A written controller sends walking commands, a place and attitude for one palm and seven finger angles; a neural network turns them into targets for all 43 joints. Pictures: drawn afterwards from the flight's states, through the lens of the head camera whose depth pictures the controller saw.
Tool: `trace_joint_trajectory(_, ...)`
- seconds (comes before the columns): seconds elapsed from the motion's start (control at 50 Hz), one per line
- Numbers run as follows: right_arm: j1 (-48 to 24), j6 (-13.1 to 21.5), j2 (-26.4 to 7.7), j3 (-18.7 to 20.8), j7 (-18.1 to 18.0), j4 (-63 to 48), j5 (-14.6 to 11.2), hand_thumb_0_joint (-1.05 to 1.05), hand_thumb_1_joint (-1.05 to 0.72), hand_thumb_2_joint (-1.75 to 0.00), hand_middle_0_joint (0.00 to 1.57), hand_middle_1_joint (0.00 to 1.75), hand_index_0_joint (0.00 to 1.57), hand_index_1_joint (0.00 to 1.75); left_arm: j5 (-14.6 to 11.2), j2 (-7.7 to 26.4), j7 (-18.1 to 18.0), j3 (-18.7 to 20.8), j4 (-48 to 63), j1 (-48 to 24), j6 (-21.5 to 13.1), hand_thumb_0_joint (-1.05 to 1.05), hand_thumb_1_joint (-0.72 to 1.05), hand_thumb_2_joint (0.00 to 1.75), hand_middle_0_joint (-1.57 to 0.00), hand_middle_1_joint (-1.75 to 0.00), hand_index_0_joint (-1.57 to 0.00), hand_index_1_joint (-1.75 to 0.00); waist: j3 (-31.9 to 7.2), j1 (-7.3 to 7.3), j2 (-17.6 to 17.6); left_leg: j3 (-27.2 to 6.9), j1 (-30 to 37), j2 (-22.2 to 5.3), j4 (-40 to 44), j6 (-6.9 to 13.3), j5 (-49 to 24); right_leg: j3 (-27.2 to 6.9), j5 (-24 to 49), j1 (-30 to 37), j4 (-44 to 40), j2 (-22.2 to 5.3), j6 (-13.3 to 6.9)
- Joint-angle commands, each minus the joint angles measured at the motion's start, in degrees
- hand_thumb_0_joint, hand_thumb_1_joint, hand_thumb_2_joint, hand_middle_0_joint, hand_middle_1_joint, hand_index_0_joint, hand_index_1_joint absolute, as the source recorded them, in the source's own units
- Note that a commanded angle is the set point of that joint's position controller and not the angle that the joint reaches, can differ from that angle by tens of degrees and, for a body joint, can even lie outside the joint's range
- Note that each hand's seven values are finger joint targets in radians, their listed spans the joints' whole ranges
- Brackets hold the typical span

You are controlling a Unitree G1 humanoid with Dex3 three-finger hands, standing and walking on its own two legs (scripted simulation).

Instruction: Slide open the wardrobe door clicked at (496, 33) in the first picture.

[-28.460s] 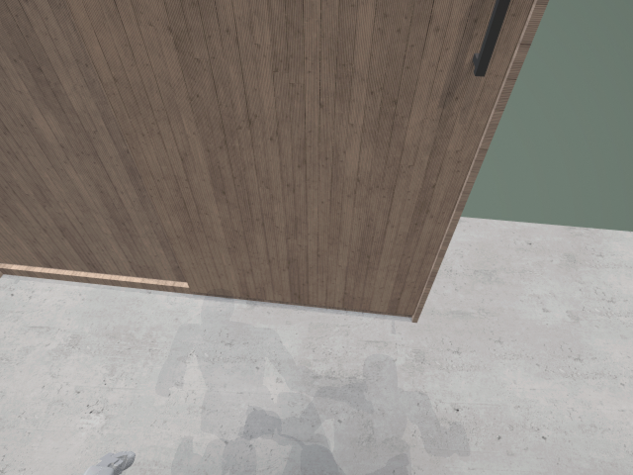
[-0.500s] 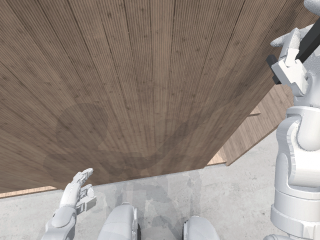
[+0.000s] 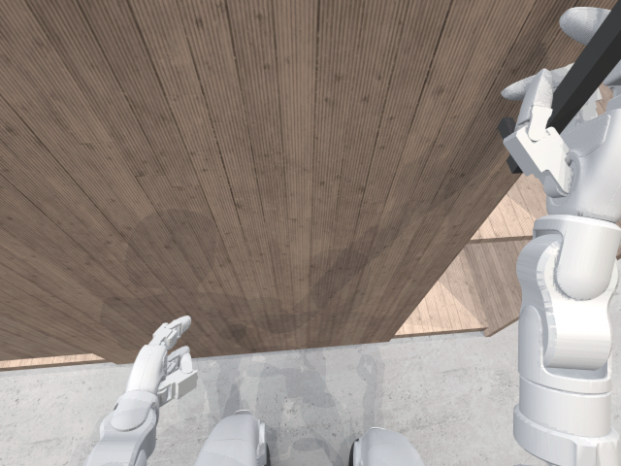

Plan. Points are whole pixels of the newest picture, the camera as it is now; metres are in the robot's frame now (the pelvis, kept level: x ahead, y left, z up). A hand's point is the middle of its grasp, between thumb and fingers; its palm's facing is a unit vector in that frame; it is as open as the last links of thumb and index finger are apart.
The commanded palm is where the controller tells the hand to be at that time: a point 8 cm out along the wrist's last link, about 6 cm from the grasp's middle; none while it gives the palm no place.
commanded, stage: step sideways, sliding the door along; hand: right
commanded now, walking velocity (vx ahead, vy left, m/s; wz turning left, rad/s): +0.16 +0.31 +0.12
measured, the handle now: (559, 80) +0.38 -0.19 +0.26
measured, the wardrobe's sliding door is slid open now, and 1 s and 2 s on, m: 0.32 0.53 0.52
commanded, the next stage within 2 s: stop walking and hold the door there in 1.06 s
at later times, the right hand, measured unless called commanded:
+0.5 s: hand (332, 142) +0.34 -0.01 +0.24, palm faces +0.20 +0.98 +0.01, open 6.4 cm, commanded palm +0.31 +0.01 +0.24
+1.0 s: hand (258, 139) +0.34 +0.04 +0.25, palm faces +0.41 +0.91 -0.03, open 6.4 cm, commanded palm +0.30 +0.07 +0.23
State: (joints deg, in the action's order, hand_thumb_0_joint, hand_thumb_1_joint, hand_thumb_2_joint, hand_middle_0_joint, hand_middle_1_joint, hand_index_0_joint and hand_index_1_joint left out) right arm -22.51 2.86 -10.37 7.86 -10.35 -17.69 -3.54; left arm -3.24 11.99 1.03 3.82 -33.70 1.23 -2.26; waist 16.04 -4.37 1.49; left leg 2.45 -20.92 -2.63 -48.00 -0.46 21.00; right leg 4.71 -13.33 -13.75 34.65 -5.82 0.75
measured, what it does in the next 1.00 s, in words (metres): steps to the left: left foot, then right foot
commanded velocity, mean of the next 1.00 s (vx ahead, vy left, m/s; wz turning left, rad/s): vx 0.12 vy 0.31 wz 0.06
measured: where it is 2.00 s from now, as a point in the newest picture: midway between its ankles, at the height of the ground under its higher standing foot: outside the picture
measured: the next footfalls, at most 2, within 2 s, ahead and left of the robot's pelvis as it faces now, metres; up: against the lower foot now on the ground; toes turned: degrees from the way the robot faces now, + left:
left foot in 0.32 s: +0.00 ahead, +0.27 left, +0.00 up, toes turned +7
right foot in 0.50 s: +0.04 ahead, +0.01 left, +0.00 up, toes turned -4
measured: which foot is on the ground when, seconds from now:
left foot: up 0.00-0.30, down 0.32-0.50, up 0.52-0.86, down 0.88-1.00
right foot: down 0.00-0.34, up 0.36-0.48, down 0.50-0.90, up 0.92-1.00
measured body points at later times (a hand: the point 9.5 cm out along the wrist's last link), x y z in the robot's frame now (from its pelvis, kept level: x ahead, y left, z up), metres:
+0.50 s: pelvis -0.04 +0.13 +0.00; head +0.03 +0.13 +0.44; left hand +0.17 +0.35 -0.11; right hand +0.32 -0.07 +0.24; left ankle -0.03 +0.27 -0.72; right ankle +0.00 +0.01 -0.73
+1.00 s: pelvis -0.05 +0.27 -0.01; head +0.01 +0.27 +0.44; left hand +0.15 +0.48 -0.12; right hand +0.31 -0.01 +0.25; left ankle -0.05 +0.43 -0.72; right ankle -0.04 +0.12 -0.68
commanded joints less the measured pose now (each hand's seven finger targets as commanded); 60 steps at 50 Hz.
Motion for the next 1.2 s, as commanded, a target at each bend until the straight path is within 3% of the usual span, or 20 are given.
trace_joint_trajectory(0.0,-28.80,11.05,2.11,-16.80,6.38,-21.01,-0.40,0.00,-0.90,-0.90,0.45,1.40,0.45,1.40,1.15,6.31,2.24,2.51,9.86,-3.32,-2.08,0.00,0.90,0.90,-0.20,-0.30,-0.20,-0.30,-32.17,6.98,11.61,-6.30,-10.18,0.22,-30.37,-0.17,10.50,-18.43,41.95,21.69,-10.46,-25.83,-15.85)
trace_joint_trajectory(0.12,-29.33,8.27,5.43,-19.96,7.32,-13.74,0.27,0.00,-0.90,-0.90,0.45,1.40,0.45,1.40,0.37,5.79,1.67,1.38,10.44,-1.39,-1.02,0.00,0.90,0.90,-0.20,-0.30,-0.20,-0.30,-29.26,5.44,16.38,-0.08,-7.40,0.12,-17.63,-1.06,5.83,-3.40,35.31,21.55,-9.58,-19.83,-9.35)
trace_joint_trajectory(0.24,-31.21,7.96,2.84,-16.77,7.10,-6.11,-0.05,0.00,-0.90,-0.90,0.45,1.40,0.45,1.40,0.03,5.13,0.94,0.09,9.63,-1.10,-1.58,0.00,0.90,0.90,-0.20,-0.30,-0.20,-0.30,-28.96,5.98,18.13,4.11,10.29,2.97,11.69,-0.66,-2.38,-2.95,25.40,13.91,-1.66,-16.21,-5.95)
trace_joint_trajectory(0.28,-33.10,8.02,0.40,-15.19,7.31,-3.96,0.38,0.00,-0.90,-0.90,0.45,1.40,0.45,1.40,-0.86,3.61,0.51,-0.54,8.78,-1.94,-2.06,0.00,0.90,0.90,-0.20,-0.30,-0.20,-0.30,-29.54,4.93,7.02,2.88,16.51,0.68,26.29,-0.88,-16.77,-2.49,14.62,10.32,8.01,-10.37,-3.39)
trace_joint_trajectory(0.34,-34.22,6.94,-6.00,-11.32,5.96,-4.04,0.37,0.00,-0.90,-0.90,0.45,1.40,0.45,1.40,-0.16,3.41,-1.20,-0.05,6.19,-2.76,-1.92,0.00,0.90,0.90,-0.20,-0.30,-0.20,-0.30,-28.23,4.31,-28.09,-21.17,22.30,-13.94,26.46,10.32,-46.29,-3.83,-22.25,-11.94,31.51,3.72,0.37)
trace_joint_trajectory(0.4,-33.86,7.38,1.69,-16.47,5.21,-10.41,-0.81,0.00,-0.90,-0.90,0.45,1.40,0.45,1.40,0.71,2.20,-1.68,-1.08,4.43,-3.12,-1.80,0.00,0.90,0.90,-0.20,-0.30,-0.20,-0.30,-29.62,5.40,-16.50,-12.25,26.53,-11.96,17.01,11.50,-54.74,-4.59,-19.70,-9.48,13.39,2.39,-0.71)
trace_joint_trajectory(0.44,-34.66,9.02,2.07,-17.55,5.48,-10.26,-0.66,0.00,-0.90,-0.90,0.45,1.40,0.45,1.40,0.69,3.26,-1.90,-0.26,4.44,-2.57,-0.95,0.00,0.90,0.90,-0.20,-0.30,-0.20,-0.30,-34.50,7.87,-7.98,-3.58,19.07,-6.64,1.79,6.31,-46.43,1.49,12.23,11.79,-17.35,1.48,-1.04)
trace_joint_trajectory(0.48,-32.52,9.78,4.96,-19.65,7.13,-8.43,-1.96,0.00,-0.90,-0.90,0.45,1.40,0.45,1.40,0.93,6.94,0.34,2.66,7.60,-3.63,-1.13,0.00,0.90,0.90,-0.20,-0.30,-0.20,-0.30,-40.33,5.73,9.60,-3.84,-3.98,1.85,-19.43,1.06,8.91,-24.76,49.51,30.97,-12.33,-24.82,-12.87)
trace_joint_trajectory(0.52,-38.77,9.98,4.40,-19.00,7.65,-11.90,-1.77,0.00,-0.90,-0.90,0.45,1.40,0.45,1.40,1.28,5.59,1.41,1.80,8.21,-5.01,-0.73,0.00,0.90,0.90,-0.20,-0.30,-0.20,-0.30,-34.65,6.56,9.85,-7.89,-7.87,1.20,-28.87,0.59,9.78,-27.32,32.08,20.75,-13.84,-25.95,-16.46)
trace_joint_trajectory(0.6,-37.05,8.70,6.56,-20.10,7.76,-5.14,-0.01,0.00,-0.90,-0.90,0.45,1.40,0.45,1.40,0.30,5.29,1.12,1.25,7.00,-1.09,-0.58,0.00,0.90,0.90,-0.20,-0.30,-0.20,-0.30,-30.64,5.53,11.64,-3.19,-14.85,0.21,-33.70,-0.16,5.23,-10.77,29.96,22.51,-11.48,-21.34,-13.58)
trace_joint_trajectory(0.76,-39.47,7.94,2.88,-15.80,8.21,3.73,-0.30,0.00,-0.90,-0.90,0.45,1.40,0.45,1.40,0.31,5.39,-0.10,0.59,8.11,0.19,-2.64,0.00,0.90,0.90,-0.20,-0.30,-0.20,-0.30,-27.77,6.04,22.05,5.33,5.57,2.46,-0.48,-0.69,6.31,-2.04,19.47,10.86,-10.42,-17.64,-7.54)
trace_joint_trajectory(0.84,-40.75,7.60,-3.28,-11.22,7.80,6.03,-0.08,0.00,-0.90,-0.90,0.45,1.40,0.45,1.40,-1.03,4.43,-0.79,-0.48,6.12,0.44,-3.38,0.00,0.90,0.90,-0.20,-0.30,-0.20,-0.30,-30.85,4.97,9.90,4.46,15.58,2.31,27.33,-1.24,-15.40,-2.49,14.07,10.62,8.44,-8.90,-3.32)
trace_joint_trajectory(0.9,-40.59,6.62,-14.27,-3.48,5.98,4.81,-0.28,0.00,-0.90,-0.90,0.45,1.40,0.45,1.40,-0.59,5.01,-1.89,0.29,4.50,-0.57,-3.36,0.00,0.90,0.90,-0.20,-0.30,-0.20,-0.30,-29.81,3.64,-28.43,-22.74,24.37,-15.17,26.95,10.74,-50.17,-3.59,-22.29,-13.33,35.33,4.20,0.39)
trace_joint_trajectory(0.94,-39.27,5.70,-8.96,-6.16,5.04,-1.57,-1.93,0.00,-0.90,-0.90,0.45,1.40,0.45,1.40,-0.63,4.02,-2.25,-0.67,3.19,-1.68,-3.46,0.00,0.90,0.90,-0.20,-0.30,-0.20,-0.30,-27.64,3.95,-23.33,-18.15,27.09,-15.39,21.50,14.60,-50.69,-7.12,-22.82,-16.07,31.60,2.48,-0.36)
trace_joint_trajectory(1.0,-36.51,7.12,-8.84,-5.58,4.36,-5.06,-1.75,0.00,-0.90,-0.90,0.45,1.40,0.45,1.40,-0.34,5.32,-2.53,-0.20,3.27,-0.33,-2.01,0.00,0.90,0.90,-0.20,-0.30,-0.20,-0.30,-34.37,7.40,-3.95,-2.92,19.41,-6.13,-0.19,5.20,-45.36,0.92,13.85,11.43,-18.78,1.13,-1.25)
trace_joint_trajectory(1.02,-33.69,7.78,-8.88,-5.82,4.76,-7.07,-2.58,0.00,-0.90,-0.90,0.45,1.40,0.45,1.40,0.19,8.01,-2.20,2.31,5.68,-2.47,-2.46,0.00,0.90,0.90,-0.20,-0.30,-0.20,-0.30,-34.95,5.14,13.27,0.13,-1.99,-0.12,-11.52,0.54,-11.63,-15.62,41.80,29.33,-16.01,-16.66,-6.11)
trace_joint_trajectory(1.06,-37.53,8.01,-5.81,-7.40,6.18,-7.91,-2.42,0.00,-0.90,-0.90,0.45,1.40,0.45,1.40,0.41,6.51,0.63,1.61,7.11,-2.90,-1.91,0.00,0.90,0.90,-0.20,-0.30,-0.20,-0.30,-37.26,6.35,8.84,-5.44,-6.81,2.72,-29.35,-0.13,8.10,-24.40,39.06,25.61,-13.63,-24.12,-10.56)
trace_joint_trajectory(1.14,-34.94,6.97,-9.29,-5.66,5.97,-6.15,-0.90,0.00,-0.90,-0.90,0.45,1.40,0.45,1.40,0.33,7.01,0.39,1.63,5.66,0.33,-1.23,0.00,0.90,0.90,-0.20,-0.30,-0.20,-0.30,-30.81,5.18,15.11,-2.56,-15.90,1.18,-31.79,-0.85,6.17,-9.88,39.10,26.88,-10.54,-19.06,-11.29)
trace_joint_trajectory(1.16,-18.86,6.24,-39.86,23.79,3.56,18.73,2.20,0.00,-0.90,-0.90,0.45,1.40,0.45,1.40,0.97,10.67,-1.41,2.64,0.90,5.94,0.54,0.00,0.90,0.90,-0.20,-0.30,-0.20,-0.30,-31.25,3.70,14.00,-1.42,-18.32,1.69,-29.75,-1.85,5.20,-8.42,39.49,28.44,-12.11,-19.18,-10.69)
trace_joint_trajectory(1.18,-19.55,5.90,-30.25,14.91,4.75,13.60,0.96,0.00,-0.90,-0.90,0.45,1.40,0.45,1.40,1.18,9.08,-1.55,1.55,3.79,5.66,1.35,0.00,0.90,0.90,-0.20,-0.30,-0.20,-0.30,-30.92,4.27,15.83,-1.60,-16.96,2.14,-27.10,-1.24,5.90,-8.34,39.02,28.07,-9.88,-18.60,-10.85)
